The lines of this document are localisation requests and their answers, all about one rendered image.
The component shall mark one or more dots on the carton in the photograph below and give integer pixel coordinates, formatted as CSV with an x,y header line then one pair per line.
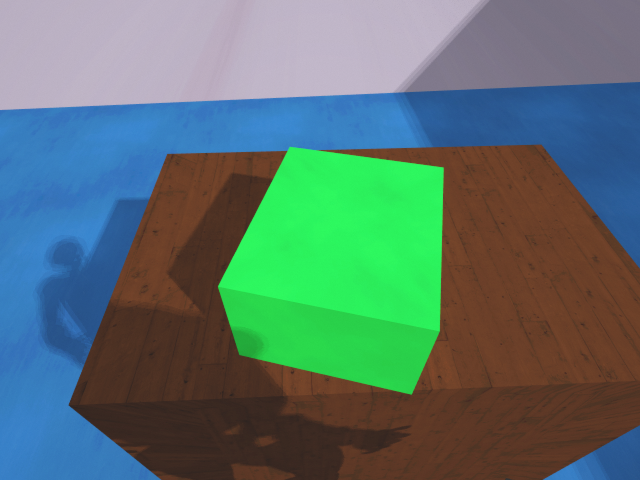
x,y
339,271

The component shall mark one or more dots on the pedestal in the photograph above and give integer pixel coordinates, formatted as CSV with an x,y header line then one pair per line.
x,y
536,365

